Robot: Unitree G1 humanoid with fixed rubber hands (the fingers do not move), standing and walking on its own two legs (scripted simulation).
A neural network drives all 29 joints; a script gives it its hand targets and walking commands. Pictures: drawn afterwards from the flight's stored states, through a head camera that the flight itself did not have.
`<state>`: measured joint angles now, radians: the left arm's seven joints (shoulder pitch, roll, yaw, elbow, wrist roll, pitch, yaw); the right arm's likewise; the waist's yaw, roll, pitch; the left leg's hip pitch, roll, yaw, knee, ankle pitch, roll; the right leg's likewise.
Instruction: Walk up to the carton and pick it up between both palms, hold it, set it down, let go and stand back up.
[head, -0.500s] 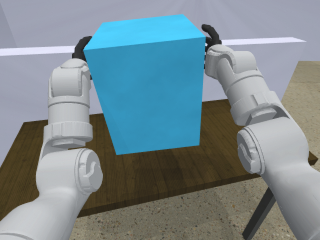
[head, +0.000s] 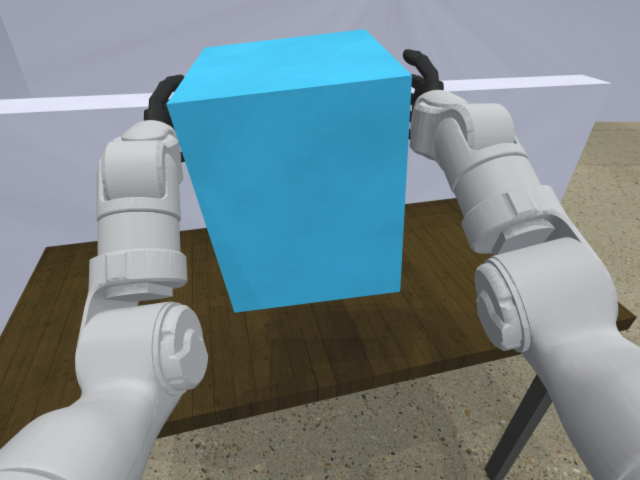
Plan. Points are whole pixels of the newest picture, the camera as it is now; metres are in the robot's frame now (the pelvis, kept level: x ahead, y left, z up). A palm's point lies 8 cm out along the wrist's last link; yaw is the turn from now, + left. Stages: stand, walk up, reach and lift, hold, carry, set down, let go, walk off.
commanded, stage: hold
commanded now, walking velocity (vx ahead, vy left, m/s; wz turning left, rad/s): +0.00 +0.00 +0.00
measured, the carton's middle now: (301, 168) +0.38 +0.00 +0.27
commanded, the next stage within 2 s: none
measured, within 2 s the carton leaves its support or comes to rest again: neither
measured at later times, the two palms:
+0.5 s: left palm (169, 124) +0.37 +0.14 +0.33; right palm (439, 111) +0.36 -0.15 +0.34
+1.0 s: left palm (162, 124) +0.38 +0.15 +0.33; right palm (430, 107) +0.36 -0.14 +0.35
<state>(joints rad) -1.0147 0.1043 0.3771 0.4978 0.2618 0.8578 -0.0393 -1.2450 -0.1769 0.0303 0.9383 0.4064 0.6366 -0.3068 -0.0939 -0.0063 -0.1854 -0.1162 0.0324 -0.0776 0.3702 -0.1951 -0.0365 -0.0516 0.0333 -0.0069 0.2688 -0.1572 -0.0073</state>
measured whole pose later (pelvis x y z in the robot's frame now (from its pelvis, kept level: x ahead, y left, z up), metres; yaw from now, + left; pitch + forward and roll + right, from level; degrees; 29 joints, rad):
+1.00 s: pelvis +0.00 +0.00 +0.00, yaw +1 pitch -3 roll -1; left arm -1.07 0.13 0.38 0.54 0.26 0.87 -0.06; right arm -1.26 -0.18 0.05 0.92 0.42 0.68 -0.32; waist -0.11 0.00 -0.20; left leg -0.13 0.03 -0.09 0.36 -0.19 -0.04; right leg -0.06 0.03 0.00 0.27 -0.16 -0.01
